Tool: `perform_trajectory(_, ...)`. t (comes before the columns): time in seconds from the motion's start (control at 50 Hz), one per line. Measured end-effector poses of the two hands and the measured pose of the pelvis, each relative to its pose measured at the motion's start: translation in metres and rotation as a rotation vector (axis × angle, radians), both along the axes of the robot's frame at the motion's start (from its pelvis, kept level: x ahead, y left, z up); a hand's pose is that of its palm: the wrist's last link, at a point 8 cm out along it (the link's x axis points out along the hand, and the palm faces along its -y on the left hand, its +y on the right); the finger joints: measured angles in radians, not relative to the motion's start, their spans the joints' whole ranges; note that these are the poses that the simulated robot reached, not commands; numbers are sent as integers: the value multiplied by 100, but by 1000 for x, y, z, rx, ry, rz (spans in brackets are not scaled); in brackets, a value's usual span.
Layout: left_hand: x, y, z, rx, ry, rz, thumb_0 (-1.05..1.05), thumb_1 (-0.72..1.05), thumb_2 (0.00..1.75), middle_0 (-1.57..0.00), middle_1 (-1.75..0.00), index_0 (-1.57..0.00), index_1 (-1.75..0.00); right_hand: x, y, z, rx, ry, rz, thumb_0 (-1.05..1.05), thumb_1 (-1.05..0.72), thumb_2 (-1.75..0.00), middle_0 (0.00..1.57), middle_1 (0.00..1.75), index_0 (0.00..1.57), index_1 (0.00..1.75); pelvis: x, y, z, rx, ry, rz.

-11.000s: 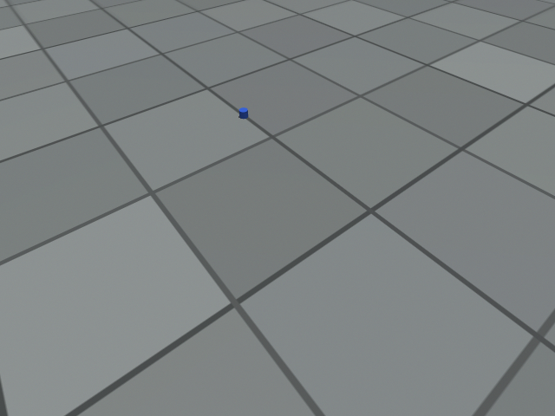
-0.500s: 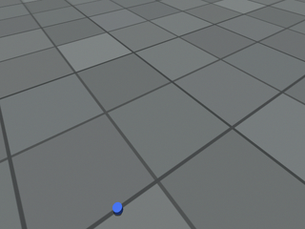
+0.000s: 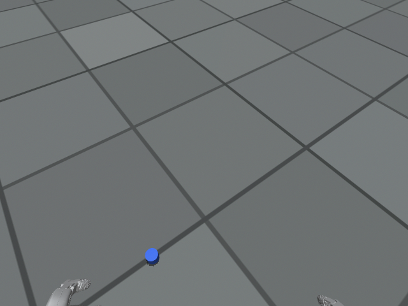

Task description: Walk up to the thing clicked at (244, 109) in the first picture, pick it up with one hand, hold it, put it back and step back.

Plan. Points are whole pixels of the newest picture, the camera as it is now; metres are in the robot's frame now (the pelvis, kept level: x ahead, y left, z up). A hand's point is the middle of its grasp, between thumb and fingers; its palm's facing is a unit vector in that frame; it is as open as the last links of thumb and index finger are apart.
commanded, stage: rise first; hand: left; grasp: from above
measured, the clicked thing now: (152, 256) +0.44 +0.23 -0.73
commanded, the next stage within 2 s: none
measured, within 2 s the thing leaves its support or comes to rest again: neither
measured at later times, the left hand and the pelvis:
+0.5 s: hand out of the picture +0.13 +0.26 -0.21, palm faces -0.17 -0.87 -0.47, open 13.9 cm; pelvis +0.00 +0.01 -0.07, yaw +0 degrees
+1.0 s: hand (112, 295) +0.23 +0.28 -0.39, palm faces -0.43 -0.47 -0.77, open 14.0 cm; pelvis -0.06 +0.00 -0.25, yaw -2 degrees
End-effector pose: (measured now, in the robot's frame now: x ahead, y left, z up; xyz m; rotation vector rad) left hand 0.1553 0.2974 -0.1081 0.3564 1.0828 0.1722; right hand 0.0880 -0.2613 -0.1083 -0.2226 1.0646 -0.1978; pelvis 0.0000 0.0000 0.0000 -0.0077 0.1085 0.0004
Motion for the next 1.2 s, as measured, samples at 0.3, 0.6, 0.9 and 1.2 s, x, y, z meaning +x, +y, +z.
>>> perform_trajectory(0.3, -21, 6, -40, 78, 42, -59, 0, -40, 94, -13, -101, -13, -102, 35, 7, -28, -27, -148, 48, 1, -89, -90, 20, 30, 20, 30, -3, 6, -46, -17, 124, 1)
perform_trajectory(0.6, -24, 8, -73, 157, 52, -166, 0, -50, 96, -8, -106, -9, -107, 70, 23, -57, -27, -273, 120, 1, -88, -90, 20, 30, 20, 30, -8, 8, -89, -34, 222, 4)
perform_trajectory(0.9, 52, 9, -193, 408, -82, -534, 0, -51, 98, -7, -108, -7, -109, 53, 1, -193, -36, -186, 167, 1, -86, -89, 20, 30, 20, 30, -41, 3, -207, -29, 424, -11)
perform_trajectory(1.2, 131, -2, -292, 634, -176, -802, 0, -53, 103, -7, -106, -7, -108, -47, -11, -332, -11, 99, 88, 1, -87, -90, 20, 30, 20, 30, -80, -2, -316, -42, 483, -45)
